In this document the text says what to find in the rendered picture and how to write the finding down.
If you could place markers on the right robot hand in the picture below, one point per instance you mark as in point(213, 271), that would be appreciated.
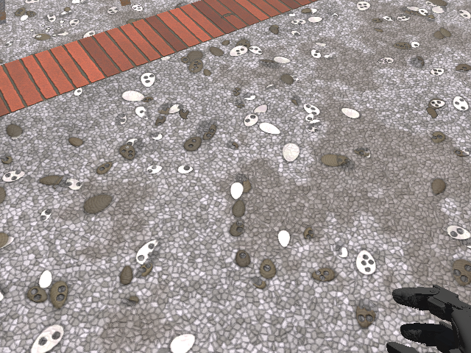
point(445, 305)

